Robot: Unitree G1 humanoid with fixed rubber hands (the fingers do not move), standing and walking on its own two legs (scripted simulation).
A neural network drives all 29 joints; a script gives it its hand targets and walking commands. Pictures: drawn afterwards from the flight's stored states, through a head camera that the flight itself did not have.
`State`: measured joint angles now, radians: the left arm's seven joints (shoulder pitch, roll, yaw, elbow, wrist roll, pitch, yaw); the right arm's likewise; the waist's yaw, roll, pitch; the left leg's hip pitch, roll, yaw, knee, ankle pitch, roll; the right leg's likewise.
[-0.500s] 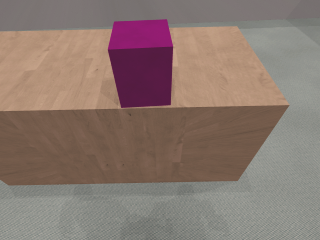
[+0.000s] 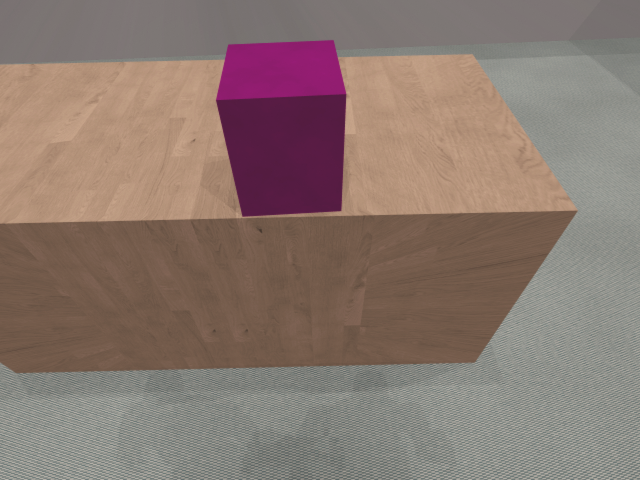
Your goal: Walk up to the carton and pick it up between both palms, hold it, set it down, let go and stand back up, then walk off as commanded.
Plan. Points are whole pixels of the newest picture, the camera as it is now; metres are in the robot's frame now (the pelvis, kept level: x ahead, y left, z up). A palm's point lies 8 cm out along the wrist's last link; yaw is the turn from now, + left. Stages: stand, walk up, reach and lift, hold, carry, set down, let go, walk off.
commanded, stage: stand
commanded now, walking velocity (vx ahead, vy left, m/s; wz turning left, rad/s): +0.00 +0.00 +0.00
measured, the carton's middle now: (286, 130) +0.71 +0.06 +0.06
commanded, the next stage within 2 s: none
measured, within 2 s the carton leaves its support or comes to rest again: neither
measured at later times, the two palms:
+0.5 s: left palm out of the picture +0.06 +0.30 -0.12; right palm out of the picture +0.06 -0.28 -0.12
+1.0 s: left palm out of the picture +0.07 +0.30 -0.11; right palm out of the picture +0.05 -0.27 -0.13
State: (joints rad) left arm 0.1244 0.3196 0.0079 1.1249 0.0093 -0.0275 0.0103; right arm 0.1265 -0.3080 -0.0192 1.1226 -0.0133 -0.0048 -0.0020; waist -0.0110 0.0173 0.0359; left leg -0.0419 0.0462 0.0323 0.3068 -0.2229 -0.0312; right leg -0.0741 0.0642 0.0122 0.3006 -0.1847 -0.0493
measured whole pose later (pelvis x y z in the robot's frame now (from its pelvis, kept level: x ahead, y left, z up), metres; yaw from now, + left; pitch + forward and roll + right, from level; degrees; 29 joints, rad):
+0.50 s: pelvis +0.00 +0.01 +0.00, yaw +0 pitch -2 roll +0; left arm 0.13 0.33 0.01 1.13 0.01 -0.02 0.01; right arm 0.12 -0.31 -0.02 1.13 -0.01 0.00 -0.01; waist 0.00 0.01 0.04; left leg -0.04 0.03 0.04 0.30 -0.22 -0.02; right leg -0.07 0.05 0.02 0.29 -0.18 -0.04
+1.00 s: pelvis -0.01 +0.01 +0.00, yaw +0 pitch -3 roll +0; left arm 0.11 0.32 0.00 1.12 0.00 -0.02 0.01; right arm 0.12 -0.31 -0.02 1.13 -0.01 -0.01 -0.01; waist -0.01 0.02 0.04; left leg -0.03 0.02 0.04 0.27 -0.20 -0.01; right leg -0.08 0.04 0.02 0.30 -0.17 -0.03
